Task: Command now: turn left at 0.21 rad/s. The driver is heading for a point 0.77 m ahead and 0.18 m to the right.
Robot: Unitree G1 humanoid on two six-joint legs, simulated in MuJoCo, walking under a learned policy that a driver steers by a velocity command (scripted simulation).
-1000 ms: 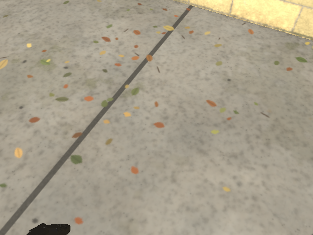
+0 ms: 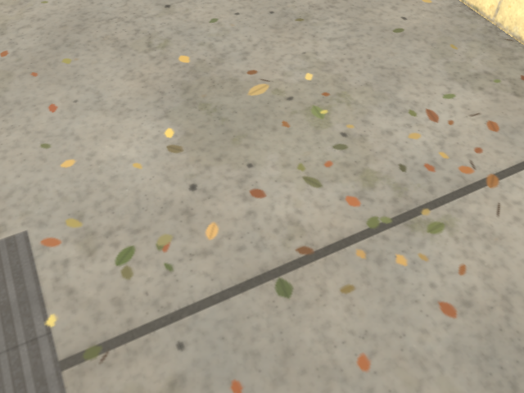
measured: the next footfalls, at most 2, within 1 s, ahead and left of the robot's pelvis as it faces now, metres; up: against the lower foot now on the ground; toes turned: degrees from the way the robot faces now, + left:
right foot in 0.02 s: +0.04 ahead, -0.13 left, +0.00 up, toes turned +2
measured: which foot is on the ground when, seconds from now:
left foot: down 0.00-1.00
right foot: up 0.00-0.00, down 0.02-0.78, up 0.80-1.00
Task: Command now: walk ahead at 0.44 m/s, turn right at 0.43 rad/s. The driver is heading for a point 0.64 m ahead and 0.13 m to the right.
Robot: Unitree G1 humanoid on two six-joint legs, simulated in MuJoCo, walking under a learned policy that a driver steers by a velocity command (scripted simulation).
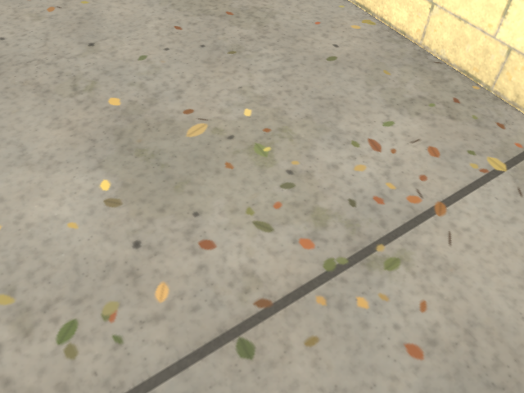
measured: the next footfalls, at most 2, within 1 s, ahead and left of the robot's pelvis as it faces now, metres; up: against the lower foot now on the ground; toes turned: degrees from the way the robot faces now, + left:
right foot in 0.24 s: +0.31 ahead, -0.13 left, +0.00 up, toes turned -10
left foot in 0.74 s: +0.63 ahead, -0.02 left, +0.00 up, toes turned -23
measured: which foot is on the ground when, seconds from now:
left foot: down 0.00-0.26, up 0.28-0.72, down 0.74-1.00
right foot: up 0.00-0.22, down 0.24-0.76, up 0.78-1.00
